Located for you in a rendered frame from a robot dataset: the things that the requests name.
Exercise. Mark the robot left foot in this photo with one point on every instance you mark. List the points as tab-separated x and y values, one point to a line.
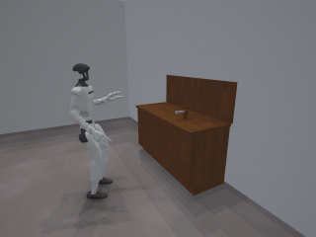
105	181

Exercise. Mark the tap lever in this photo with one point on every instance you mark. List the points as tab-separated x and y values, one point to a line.
178	112

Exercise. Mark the left robot forearm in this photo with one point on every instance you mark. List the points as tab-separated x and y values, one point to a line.
100	101

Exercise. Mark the counter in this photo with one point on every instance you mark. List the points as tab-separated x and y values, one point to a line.
192	146

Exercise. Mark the left robot hand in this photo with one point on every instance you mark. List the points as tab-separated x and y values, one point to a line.
111	96

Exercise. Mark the robot left shin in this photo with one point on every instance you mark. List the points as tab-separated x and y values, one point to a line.
104	166

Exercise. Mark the right robot hand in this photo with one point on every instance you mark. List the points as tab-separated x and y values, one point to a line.
97	136

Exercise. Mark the right robot forearm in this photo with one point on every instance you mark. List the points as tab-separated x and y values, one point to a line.
82	122

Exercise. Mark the robot right upper arm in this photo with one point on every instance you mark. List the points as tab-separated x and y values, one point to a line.
76	94

